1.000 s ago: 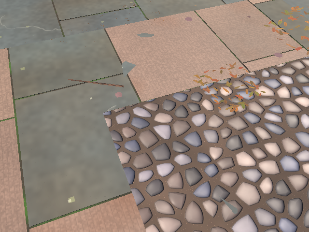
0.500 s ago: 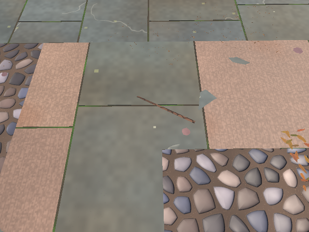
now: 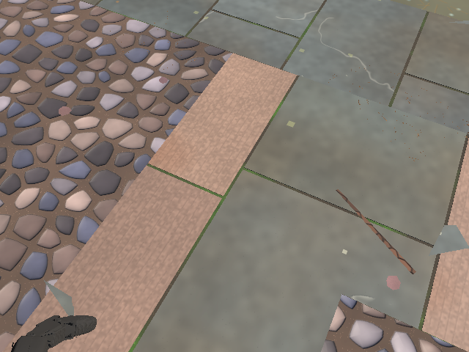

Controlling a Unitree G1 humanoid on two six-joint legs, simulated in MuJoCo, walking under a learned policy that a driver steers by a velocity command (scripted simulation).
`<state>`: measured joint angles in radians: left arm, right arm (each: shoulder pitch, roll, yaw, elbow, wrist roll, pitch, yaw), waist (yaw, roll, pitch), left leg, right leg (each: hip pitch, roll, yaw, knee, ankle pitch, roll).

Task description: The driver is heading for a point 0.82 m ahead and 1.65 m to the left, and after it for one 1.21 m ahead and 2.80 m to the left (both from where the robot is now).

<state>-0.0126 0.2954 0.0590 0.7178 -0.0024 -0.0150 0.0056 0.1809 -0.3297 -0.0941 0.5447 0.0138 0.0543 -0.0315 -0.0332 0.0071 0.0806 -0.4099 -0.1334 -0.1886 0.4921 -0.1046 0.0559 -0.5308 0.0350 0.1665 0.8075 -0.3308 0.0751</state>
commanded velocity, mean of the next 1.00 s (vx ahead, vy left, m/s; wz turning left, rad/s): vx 0.02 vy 0.00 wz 0.57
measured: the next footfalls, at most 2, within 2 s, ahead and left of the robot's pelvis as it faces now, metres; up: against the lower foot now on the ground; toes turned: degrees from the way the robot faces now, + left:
right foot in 0.12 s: +0.14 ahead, -0.15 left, +0.00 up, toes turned +16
left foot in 0.52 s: +0.00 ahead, +0.09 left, +0.00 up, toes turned +23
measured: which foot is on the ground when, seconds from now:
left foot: down 0.00-0.12, up 0.14-0.50, down 0.52-0.90, up 0.92-1.00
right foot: up 0.00-0.10, down 0.12-0.52, up 0.54-0.88, down 0.90-1.00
